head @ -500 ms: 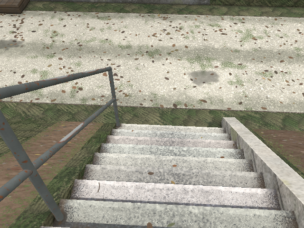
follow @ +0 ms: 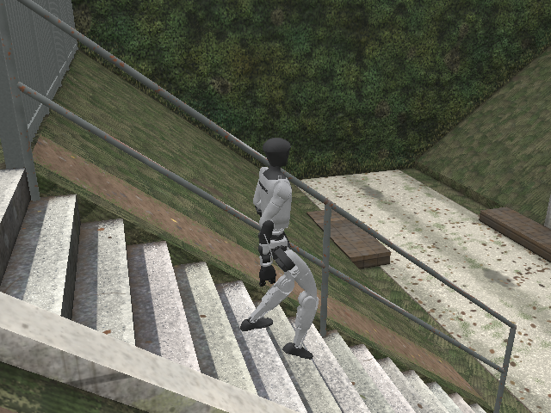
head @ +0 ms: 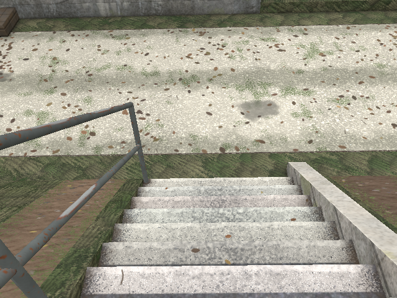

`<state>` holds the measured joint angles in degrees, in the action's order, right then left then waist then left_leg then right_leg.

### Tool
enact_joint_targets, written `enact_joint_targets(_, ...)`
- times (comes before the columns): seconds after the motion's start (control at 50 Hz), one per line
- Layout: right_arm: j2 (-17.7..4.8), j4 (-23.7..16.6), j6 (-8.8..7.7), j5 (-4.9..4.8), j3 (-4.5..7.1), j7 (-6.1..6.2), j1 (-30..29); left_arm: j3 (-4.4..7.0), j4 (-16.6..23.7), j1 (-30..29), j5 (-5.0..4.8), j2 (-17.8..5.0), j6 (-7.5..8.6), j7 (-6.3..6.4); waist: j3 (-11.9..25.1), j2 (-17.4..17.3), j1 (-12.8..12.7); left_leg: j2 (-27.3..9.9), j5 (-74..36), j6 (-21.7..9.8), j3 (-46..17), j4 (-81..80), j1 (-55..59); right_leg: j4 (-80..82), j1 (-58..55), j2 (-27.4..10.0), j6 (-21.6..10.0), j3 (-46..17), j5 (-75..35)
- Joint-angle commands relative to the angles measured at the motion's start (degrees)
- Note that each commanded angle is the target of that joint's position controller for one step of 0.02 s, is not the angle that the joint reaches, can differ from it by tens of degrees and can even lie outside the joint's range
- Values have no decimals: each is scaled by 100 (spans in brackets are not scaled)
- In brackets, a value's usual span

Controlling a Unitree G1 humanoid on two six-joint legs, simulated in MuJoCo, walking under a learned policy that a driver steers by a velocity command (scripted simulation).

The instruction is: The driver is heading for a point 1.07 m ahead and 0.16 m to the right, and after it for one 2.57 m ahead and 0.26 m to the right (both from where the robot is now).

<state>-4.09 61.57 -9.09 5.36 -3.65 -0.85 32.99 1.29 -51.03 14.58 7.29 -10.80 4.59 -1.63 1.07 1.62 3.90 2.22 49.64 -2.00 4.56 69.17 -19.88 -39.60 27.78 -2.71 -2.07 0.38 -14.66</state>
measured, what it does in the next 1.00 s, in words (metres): goes down: right foot 0.19 m lower, then left foot 0.19 m lower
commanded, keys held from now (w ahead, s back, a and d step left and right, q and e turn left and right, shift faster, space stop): w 1.00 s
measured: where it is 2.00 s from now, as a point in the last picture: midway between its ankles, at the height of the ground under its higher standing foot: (193, 277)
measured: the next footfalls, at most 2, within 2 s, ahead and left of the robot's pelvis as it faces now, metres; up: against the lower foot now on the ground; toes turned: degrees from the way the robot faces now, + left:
right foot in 0.06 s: +0.11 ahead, -0.09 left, -0.19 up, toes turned -2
left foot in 0.48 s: +0.37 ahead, +0.13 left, -0.38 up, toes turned +3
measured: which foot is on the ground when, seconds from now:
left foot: down 0.00-0.06, up 0.08-0.46, down 0.48-0.96, up 0.98-1.00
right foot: up 0.00-0.04, down 0.06-0.50, up 0.52-0.94, down 0.96-1.00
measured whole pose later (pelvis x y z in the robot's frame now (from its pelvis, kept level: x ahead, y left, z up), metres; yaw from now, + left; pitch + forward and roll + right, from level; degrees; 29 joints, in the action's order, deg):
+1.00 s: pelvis +0.54 +0.02 -0.44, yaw +0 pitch +1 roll +4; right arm -8.0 63.4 -4.2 4.1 -1.5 -5.4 33.1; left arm 0.2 -54.6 13.3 5.2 -13.5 5.5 -4.5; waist 2.8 3.4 4.3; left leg 6.0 49.5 -4.4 1.0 99.9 -24.2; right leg -22.0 13.9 -2.2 -3.9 1.0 8.0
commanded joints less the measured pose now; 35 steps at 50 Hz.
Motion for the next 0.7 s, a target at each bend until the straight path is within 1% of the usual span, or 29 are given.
enact_joint_targets(0.02,-1236,-48,195,-361,265,-67,207,80,-315,1110,-177,-607,-104,-30,-1188,365,-515,-1032,-1403,-925,-1763,-556,-839,3132,-1711,-240,-98,-224,975)
enact_joint_targets(0.04,-1683,-83,391,-277,406,-256,14,188,-550,1702,-317,-728,-112,-27,-1006,-130,-838,-1028,-2064,-1059,-2160,126,-381,3649,-2281,-168,-185,28,926)
enact_joint_targets(0.06,-1379,206,426,57,430,-530,584,379,-1038,2904,-202,-1070,-78,-37,-360,387,-980,-380,-3458,-948,-1889,1946,-1201,2392,-4010,-222,-596,-34,534)
enact_joint_targets(0.08,-672,181,305,-157,392,-612,1217,479,-1232,3779,-54,-1602,-108,-81,867,1575,-1102,470,-642,-586,-1340,4735,-3018,118,-5947,-1127,-1909,-916,-2751)
enact_joint_targets(0.1,-605,-469,172,-323,327,-568,319,580,-1302,3812,20,-1887,-13,-239,463,934,-1233,628,-544,-475,-1057,5789,-5229,342,-6227,-1822,-2472,-2256,-2634)
enact_joint_targets(0.12,-809,-1070,87,-280,317,-519,-725,564,-1141,2772,40,-1656,69,-230,-523,705,-1238,-167,-1402,-283,-1585,5068,-7256,1103,-5602,-2735,-2763,-4122,955)
enact_joint_targets(0.14,-847,-1153,111,-111,296,-247,-1396,72,-860,1466,20,-171,172,-208,-728,-1202,-847,-929,-3668,-311,-2065,2184,-6604,1305,-4315,-2099,-1690,-2514,1695)
enact_joint_targets(0.16,-658,-903,206,-78,252,-115,-1217,-116,-938,1346,88,246,178,-177,-907,-1150,-571,-1177,-4240,-466,-1646,1316,-5200,1394,-2566,-1524,-1642,-1533,1878)
enact_joint_targets(0.18,-738,-563,336,-41,281,-146,-702,-278,-853,1190,-57,643,191,-39,-1327,-649,-367,-1429,-5724,-478,-1466,-429,-3539,1698,-470,-1334,-1735,-1193,1322)
enact_joint_targets(0.22,-522,-482,530,264,204,-406,-630,-274,-819,1076,-265,40,301,19,-817,381,-142,-970,-6294,-262,-607,302,-1366,1140,1496,-370,-1499,-676,2744)
enact_joint_targets(0.26,-746,-724,493,322,196,-473,-1096,-380,-974,1663,-239,178,433,225,-502,-266,-606,-1121,-7927,-133,-873,-1496,-2559,456,249,-438,-1384,-887,2644)
enact_joint_targets(0.28,-792,-799,471,225,169,-379,-1427,-407,-917,1702,-220,88,495,324,-417,-625,-733,-1060,-9209,-96,-697,-2945,-1648,-70,784,-86,-1085,-504,3183)
enact_joint_targets(0.32,-970,-978,589,118,198,-358,-1627,-375,-960,1653,-107,-350,409,131,-534,-12,-469,-732,-8177,21,-255,-2442,-35,31,1994,-122,-1144,-707,3912)
enact_joint_targets(0.36,-1200,-1132,681,267,213,-364,-1798,-398,-1023,1829,-231,-500,388,34,-857,-33,-397,-928,-7557,6,-785,-2465,-997,-663,779,-668,-1312,-1618,3312)
enact_joint_targets(0.4,-1259,-1223,654,269,203,-399,-2026,-386,-1040,1983,-269,-447,340,96,-827,-54,-646,-1029,-6868,-38,-906,-3619,-1778,-1420,-831,-856,-1284,-2074,2525)
enact_joint_targets(0.42,-1256,-1395,626,157,209,-413,-2505,-338,-1000,2030,-422,-488,207,153,-928,-170,-948,-942,-5879,-64,-696,-4891,-1671,-1331,-1278,-742,-1306,-2112,2719)
enact_joint_targets(0.46,-1528,-507,532,-4,380,-353,-496,-284,-1258,1932,8,-517,53,-145,-515,-107,-101,-697,-6404,-176,-463,-4211,1358,-2829,-39,-410,-902,-1391,1692)
enact_joint_targets(0.48,-1962,-215,435,-179,644,-285,275,-199,-1137,1966,-280,-631,-12,-305,-540,-929,280,-493,-6363,-336,-110,-6154,2281,-4051,145,142,-723,-910,2086)
enact_joint_targets(0.5,-2421,-22,552,-56,831,-298,1237,-217,-1269,2439,-88,-417,-31,-602,195,-1415,475,-1197,-8978,-1076,-815,-3891,4596,-6454,2010,739,-479,-833,3851)
enact_joint_targets(0.52,-2636,9,604,27,898,-417,1128,-161,-1079,2474,-357,-207,38,-650,1103,-1293,210,-2028,-9477,-1727,-1286,-3031,5525,-7798,3247,807,-384,-365,5883)
enact_joint_targets(0.54,-2560,56,616,150,927,-427,1065,-191,-552,1951,-572,-214,91,-594,609,-912,423,-2415,-7596,-2071,-2419,-3630,4898,-7906,4368,667,-412,-437,5437)
enact_joint_targets(0.56,-2117,103,607,143,824,-411,704,-167,-226,1198,-603,-339,124,-428,-315,-766,342,-2851,-4483,-2214,-3487,-4319,3590,-7693,5283,145,-408,-714,4651)
enact_joint_targets(0.58,-1026,9,539,211,490,-363,52,-233,-298,859,-403,-198,86,-240,-768,376,11,-2055,-3441,-1592,-2206,-4505,2285,-5750,4794,-254,-606,-890,3100)
enact_joint_targets(0.6,-298,-43,456,276,231,-226,-314,-285,-365,1027,-210,17,62,-122,-997,119,-454,-2029,-3937,-1533,-2221,-4555,560,-4299,3723,-754,-659,-1104,1767)
enact_joint_targets(0.62,-90,-122,327,67,144,-90,-569,-223,-571,1143,-188,-71,4,-163,-1290,79,-502,-1726,-4502,-1577,-1549,-4791,-797,-2653,2483,-767,-559,-791,465)
enact_joint_targets(0.64,-432,-145,192,-59,177,-67,-688,-232,-520,765,-153,80,-86,-228,-1046,-481,-439,-1195,-4209,-1476,-1044,-4650,-1643,-2533,1482,-584,-460,-355,108)
enact_joint_targets(0.66,-731,-186,101,-40,194,-34,-843,-336,-623,1075,-66,229,-47,-370,-588,-738,-701,-941,-3972,-1371,-943,-4265,-2399,-3230,428,-381,-301,-185,-181)
enact_joint_targets(0.68,-588,-4,-15,15,124,54,-475,-339,-454,897,45,156,7,-415,-485,-451,-485,-991,-4095,-1356,-1133,-3968,-1669,-2325,1194,-552,-282,-551,-973)
enact_joint_targets(0.7,-744,147,-87,37,135,65,-17,-288,-357,684,-2,-108,22,-370,-523,-353,-327,-1244,-4363,-1435,-1478,-3713,-1103,-1967,1721,-519,-129,-578,-832)
Keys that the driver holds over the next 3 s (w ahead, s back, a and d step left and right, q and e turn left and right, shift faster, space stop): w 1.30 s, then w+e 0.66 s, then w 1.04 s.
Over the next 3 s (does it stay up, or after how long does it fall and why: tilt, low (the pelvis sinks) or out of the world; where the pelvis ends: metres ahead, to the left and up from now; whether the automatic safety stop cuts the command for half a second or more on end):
stays up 1.53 -0.17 -1.23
